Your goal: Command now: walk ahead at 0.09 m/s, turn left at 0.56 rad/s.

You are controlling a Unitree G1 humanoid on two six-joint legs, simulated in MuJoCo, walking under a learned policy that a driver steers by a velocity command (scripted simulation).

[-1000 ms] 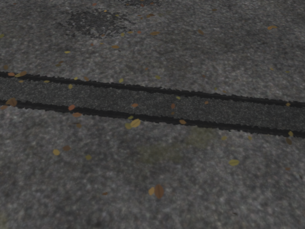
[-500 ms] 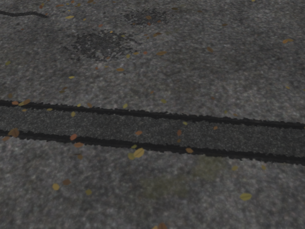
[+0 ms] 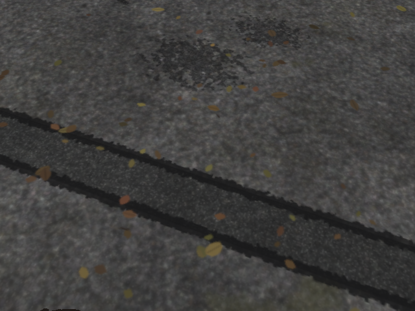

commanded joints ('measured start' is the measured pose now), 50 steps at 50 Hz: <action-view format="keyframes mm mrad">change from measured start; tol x32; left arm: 1 26 108 42 -67 -7 -19 -8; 50 -57 52 43 -10 14 6 -33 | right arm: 1 -36 -136 -34 -79 2 4 -9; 50 -23 -67 -5 -91 -47 -4 -8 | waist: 1 33 165 -180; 5 -16 -291 -239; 22 12 -153 -162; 25 6 333 -107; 50 -1 -134 -103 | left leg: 1 74 222 -236 -9 323 121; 5 -277 -20 6 492 -502 -61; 9 -336 115 40 776 -274 -145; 22 62 120 239 55 -16 -47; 25 223 536 -400 -153 477 285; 50 70 126 5 19 -23 -74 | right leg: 1 192 57 -30 -143 7 -18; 5 597 -420 460 -356 612 -357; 21 418 -282 -73 -331 225 -285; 25 -121 24 -174 320 -507 -23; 31 -43 14 -61 447 -195 -24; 43 255 19 -90 -106 -180 -43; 47 543 -205 100 -338 414 -178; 50 389 -142 79 -370 90 -214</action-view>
